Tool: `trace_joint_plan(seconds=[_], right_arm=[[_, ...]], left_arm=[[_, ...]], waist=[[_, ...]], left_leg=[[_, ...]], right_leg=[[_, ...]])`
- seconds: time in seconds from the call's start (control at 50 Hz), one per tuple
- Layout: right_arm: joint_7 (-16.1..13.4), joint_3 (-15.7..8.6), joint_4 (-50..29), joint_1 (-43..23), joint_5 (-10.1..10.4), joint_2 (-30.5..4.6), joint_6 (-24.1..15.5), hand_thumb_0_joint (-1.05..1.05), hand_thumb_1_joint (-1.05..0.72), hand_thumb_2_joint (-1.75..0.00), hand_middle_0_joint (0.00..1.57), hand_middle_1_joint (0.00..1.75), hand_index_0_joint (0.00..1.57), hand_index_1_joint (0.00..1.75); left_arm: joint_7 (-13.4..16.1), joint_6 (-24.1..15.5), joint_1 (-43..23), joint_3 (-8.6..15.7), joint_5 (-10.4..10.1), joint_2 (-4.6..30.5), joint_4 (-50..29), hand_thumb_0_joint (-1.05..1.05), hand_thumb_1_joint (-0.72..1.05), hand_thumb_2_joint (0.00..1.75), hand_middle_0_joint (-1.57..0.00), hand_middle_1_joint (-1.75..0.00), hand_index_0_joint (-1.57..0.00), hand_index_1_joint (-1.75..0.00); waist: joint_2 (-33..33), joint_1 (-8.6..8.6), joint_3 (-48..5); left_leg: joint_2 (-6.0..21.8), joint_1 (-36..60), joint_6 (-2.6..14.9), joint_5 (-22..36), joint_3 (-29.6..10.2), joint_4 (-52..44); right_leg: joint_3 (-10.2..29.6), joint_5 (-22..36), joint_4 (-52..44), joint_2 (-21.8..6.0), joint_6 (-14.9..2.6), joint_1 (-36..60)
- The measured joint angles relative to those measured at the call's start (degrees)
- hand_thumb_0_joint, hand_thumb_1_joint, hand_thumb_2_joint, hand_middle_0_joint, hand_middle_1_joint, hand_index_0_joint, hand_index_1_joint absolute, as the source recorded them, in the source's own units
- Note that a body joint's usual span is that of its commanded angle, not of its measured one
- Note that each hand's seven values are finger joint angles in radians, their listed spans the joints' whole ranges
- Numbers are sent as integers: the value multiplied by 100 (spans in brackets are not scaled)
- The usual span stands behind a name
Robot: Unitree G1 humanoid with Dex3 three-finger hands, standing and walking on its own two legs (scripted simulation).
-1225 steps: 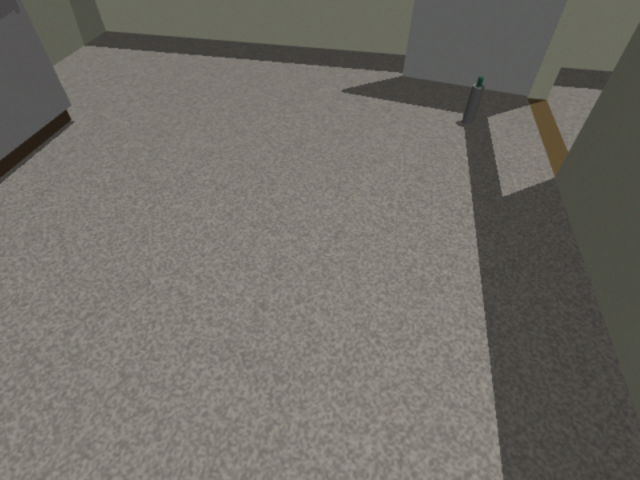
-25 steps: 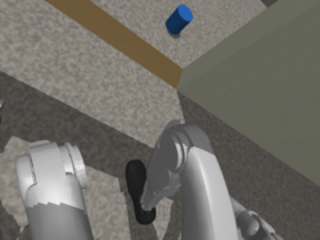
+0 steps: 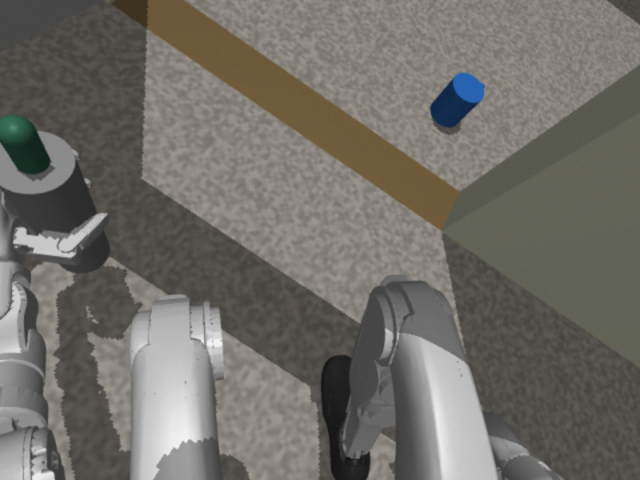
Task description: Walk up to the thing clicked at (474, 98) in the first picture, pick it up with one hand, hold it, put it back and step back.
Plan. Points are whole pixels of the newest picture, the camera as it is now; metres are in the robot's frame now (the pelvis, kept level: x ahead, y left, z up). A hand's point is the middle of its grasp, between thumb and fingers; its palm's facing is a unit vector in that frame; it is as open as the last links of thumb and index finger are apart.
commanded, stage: settle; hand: left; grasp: from the side
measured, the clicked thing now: (57, 204) +0.42 +0.27 -0.06
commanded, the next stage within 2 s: lift in 1.08 s
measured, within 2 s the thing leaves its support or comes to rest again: neither
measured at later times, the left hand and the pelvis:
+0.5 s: hand (64, 172) +0.43 +0.25 +0.00, palm faces +0.18 -0.98 -0.05, open 9.3 cm; pelvis +0.01 -0.01 +0.04, yaw +3 degrees
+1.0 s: hand (66, 159) +0.43 +0.24 +0.03, palm faces +0.19 -0.98 -0.05, open 9.3 cm; pelvis +0.01 -0.01 +0.06, yaw +5 degrees
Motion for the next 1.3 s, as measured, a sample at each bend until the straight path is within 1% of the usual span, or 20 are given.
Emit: trace_joint_plan(seconds=[0.12,0.18,0.26,0.36,0.56,0.76,0.92,1.0,1.2,1.3], right_arm=[[-80,-194,84,145,177,75,-13,0,-90,-90,20,30,20,30],[-124,-294,81,186,226,90,-35,0,-90,-90,20,30,20,30],[-178,-413,93,221,285,81,-91,1,-90,-90,20,30,20,30],[-236,-538,73,218,314,61,-144,1,-91,-90,20,30,20,30],[-299,-712,72,247,358,65,-216,1,-91,-91,20,30,20,30],[-325,-748,115,320,386,130,-276,1,-91,-91,20,30,20,30],[-339,-748,130,346,384,165,-305,1,-91,-91,20,30,20,30],[-345,-747,150,360,387,167,-315,1,-91,-91,20,30,20,30],[-364,-783,155,383,392,150,-320,1,-91,-91,20,30,20,30],[-376,-794,152,402,422,147,-329,1,-91,-91,20,30,20,30]], left_arm=[[-154,200,9,31,-113,-210,-72,2,-26,109,-79,-102,-74,-104],[-200,300,47,54,-74,-296,-186,2,-26,109,-79,-102,-74,-104],[-245,375,34,64,-89,-438,-281,2,-27,110,-79,-103,-74,-104],[-240,468,17,102,-28,-536,-392,2,-28,111,-79,-103,-74,-105],[-207,574,-107,132,18,-646,-385,2,-29,113,-79,-104,-74,-106],[-183,619,-135,104,33,-748,-321,2,-29,113,-79,-104,-74,-106],[-151,617,-129,69,67,-801,-323,2,-29,113,-79,-104,-74,-106],[-121,589,-158,75,36,-843,-275,2,-30,113,-79,-104,-74,-106],[-68,574,-188,74,53,-890,-194,2,-30,113,-79,-104,-74,-106],[-93,584,-148,52,8,-915,-255,2,-30,113,-79,-104,-74,-106]], waist=[[118,48,-207],[153,61,-277],[167,83,-366],[176,85,-459],[205,130,-610],[238,171,-676],[257,163,-675],[267,159,-692],[286,147,-716],[288,142,-736]], left_leg=[[8,86,-38,-57,153,-245],[17,140,-56,-87,197,-355],[25,221,-74,-121,260,-501],[38,326,-90,-155,315,-666],[41,518,-90,-165,418,-967],[29,669,-93,-136,484,-1186],[28,772,-110,-103,507,-1313],[30,814,-120,-92,512,-1367],[42,905,-143,-77,522,-1464],[41,952,-151,-77,529,-1526]], right_leg=[[132,-97,-91,-23,-34,-38],[168,-134,-150,-24,-54,-32],[220,-184,-232,-27,-76,-5],[262,-228,-344,-23,-93,52],[342,-273,-562,-29,-99,191],[394,-280,-722,-44,-103,315],[411,-260,-816,-45,-120,395],[414,-253,-855,-43,-131,425],[420,-239,-925,-30,-154,486],[423,-245,-976,-30,-162,527]])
